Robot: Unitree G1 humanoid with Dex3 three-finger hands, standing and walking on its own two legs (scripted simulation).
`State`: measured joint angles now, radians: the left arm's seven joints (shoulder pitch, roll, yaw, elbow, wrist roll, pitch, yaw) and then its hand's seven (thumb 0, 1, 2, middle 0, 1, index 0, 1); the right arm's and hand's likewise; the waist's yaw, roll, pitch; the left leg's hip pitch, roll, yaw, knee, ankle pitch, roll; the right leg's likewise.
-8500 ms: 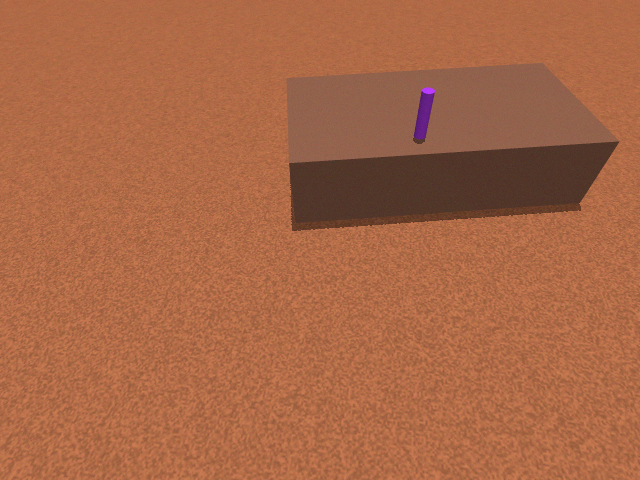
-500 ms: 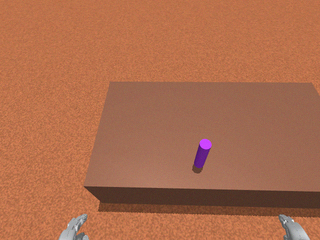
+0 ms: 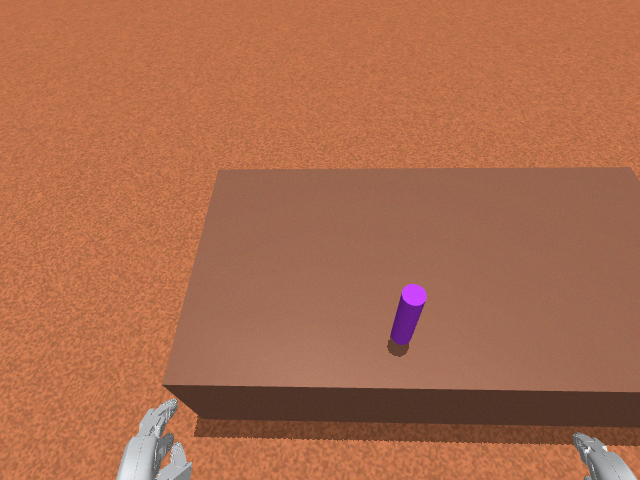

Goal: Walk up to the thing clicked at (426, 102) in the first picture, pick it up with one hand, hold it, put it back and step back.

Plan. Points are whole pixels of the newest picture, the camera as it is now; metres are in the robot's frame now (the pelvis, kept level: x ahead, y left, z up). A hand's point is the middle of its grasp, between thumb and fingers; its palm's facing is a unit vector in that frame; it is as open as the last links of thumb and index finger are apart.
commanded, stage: go down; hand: right
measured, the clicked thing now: (407, 316) +0.47 -0.14 -0.30
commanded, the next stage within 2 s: approach in 1.94 s
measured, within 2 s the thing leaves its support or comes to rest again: neither
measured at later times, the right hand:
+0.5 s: hand out of the picture +0.13 -0.26 -0.10, palm faces +0.02 +0.94 -0.33, open 17.5 cm
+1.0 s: hand out of the picture +0.15 -0.27 -0.09, palm faces +0.07 +0.95 -0.32, open 17.3 cm
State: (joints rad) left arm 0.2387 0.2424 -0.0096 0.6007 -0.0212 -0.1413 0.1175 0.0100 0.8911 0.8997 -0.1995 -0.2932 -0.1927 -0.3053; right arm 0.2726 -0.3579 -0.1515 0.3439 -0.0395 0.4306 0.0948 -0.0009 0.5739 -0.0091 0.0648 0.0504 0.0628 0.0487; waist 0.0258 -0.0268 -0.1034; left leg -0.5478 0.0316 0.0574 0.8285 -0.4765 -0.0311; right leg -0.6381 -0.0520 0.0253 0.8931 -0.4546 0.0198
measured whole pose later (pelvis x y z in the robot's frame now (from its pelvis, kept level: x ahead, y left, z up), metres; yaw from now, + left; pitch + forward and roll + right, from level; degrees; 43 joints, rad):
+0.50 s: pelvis -0.01 +0.00 -0.01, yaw +0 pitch +12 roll +3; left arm 0.26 0.24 -0.02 0.58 -0.01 -0.21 0.17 0.01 0.89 0.89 -0.20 -0.29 -0.19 -0.31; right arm 0.37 -0.37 -0.16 0.17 -0.01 0.50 0.09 0.00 0.54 -0.01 0.07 0.05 0.07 0.05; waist 0.04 -0.04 -0.14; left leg -0.62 0.03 0.07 0.91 -0.50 -0.03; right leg -0.72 -0.05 0.05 0.99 -0.48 0.02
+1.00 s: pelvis -0.02 +0.00 -0.02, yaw -1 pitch +12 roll +3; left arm 0.26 0.23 -0.04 0.61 0.00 -0.26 0.21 0.01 0.88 0.90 -0.20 -0.30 -0.19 -0.31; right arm 0.29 -0.39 -0.20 0.19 0.02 0.46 0.10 0.00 0.51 -0.03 0.07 0.05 0.07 0.05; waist 0.03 -0.03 -0.12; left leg -0.63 0.03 0.08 0.93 -0.50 -0.03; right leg -0.74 -0.05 0.06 1.01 -0.48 0.01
